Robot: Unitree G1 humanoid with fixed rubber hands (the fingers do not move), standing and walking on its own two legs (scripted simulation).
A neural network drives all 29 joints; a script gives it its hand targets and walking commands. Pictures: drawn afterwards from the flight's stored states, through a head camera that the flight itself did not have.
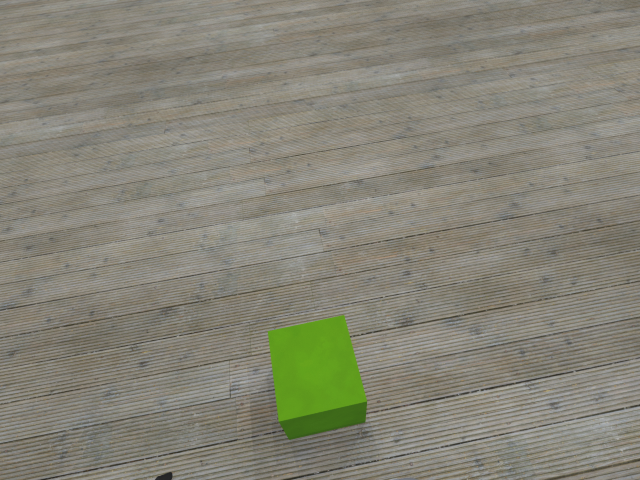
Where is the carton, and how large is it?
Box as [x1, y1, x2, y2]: [268, 315, 366, 439]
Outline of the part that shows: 343,315 268,331 278,419 289,439 363,422 365,420 366,399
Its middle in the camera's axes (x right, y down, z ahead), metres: -0.01 +0.40 +1.13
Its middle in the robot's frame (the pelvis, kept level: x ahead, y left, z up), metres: +0.47 +0.09 -0.66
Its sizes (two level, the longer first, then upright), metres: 0.251 0.228 0.202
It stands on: the floor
